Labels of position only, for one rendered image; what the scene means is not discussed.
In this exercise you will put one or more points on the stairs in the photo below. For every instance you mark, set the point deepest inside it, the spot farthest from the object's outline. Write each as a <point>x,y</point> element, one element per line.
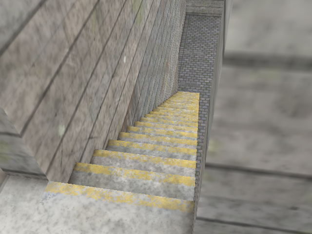
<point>156,156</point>

